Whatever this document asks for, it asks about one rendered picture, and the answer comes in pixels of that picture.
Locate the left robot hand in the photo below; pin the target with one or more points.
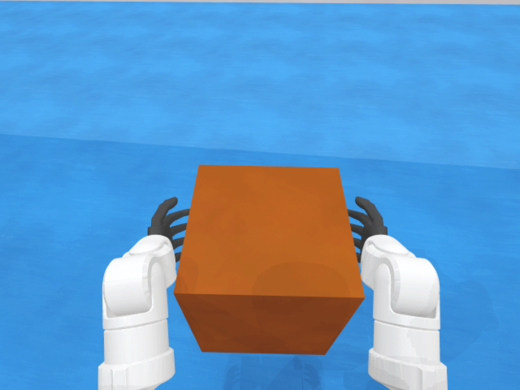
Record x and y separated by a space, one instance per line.
160 223

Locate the robot left forearm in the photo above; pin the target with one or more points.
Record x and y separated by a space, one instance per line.
137 355

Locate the carton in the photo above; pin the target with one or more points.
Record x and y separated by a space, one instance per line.
268 263

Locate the right robot hand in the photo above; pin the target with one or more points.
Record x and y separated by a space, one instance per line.
372 221

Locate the robot right forearm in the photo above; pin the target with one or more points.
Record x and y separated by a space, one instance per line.
406 309

